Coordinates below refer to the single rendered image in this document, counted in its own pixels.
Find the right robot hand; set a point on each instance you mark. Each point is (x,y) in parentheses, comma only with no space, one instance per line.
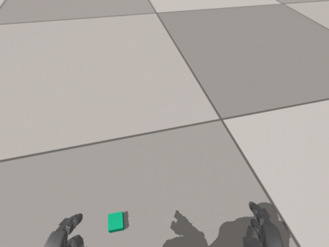
(268,234)

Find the small box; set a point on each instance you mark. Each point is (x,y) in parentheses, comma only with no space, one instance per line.
(115,222)

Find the left robot hand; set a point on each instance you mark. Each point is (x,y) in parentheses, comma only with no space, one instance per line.
(59,237)

